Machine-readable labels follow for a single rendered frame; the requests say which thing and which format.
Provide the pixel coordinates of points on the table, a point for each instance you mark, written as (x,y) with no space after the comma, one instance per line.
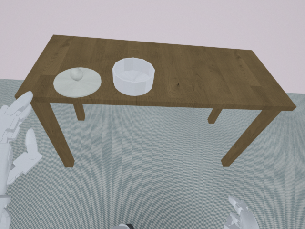
(185,76)

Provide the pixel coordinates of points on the left robot forearm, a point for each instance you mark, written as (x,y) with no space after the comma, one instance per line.
(5,217)

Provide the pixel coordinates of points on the pot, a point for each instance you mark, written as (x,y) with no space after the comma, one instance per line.
(133,76)

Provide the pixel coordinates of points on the left robot hand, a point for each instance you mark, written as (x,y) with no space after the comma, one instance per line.
(10,120)

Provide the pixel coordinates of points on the lid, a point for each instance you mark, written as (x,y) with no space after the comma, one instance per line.
(68,87)

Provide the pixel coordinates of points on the knob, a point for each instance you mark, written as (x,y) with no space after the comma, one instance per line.
(76,74)

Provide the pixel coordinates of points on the right robot hand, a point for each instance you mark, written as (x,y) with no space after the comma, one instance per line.
(246,220)

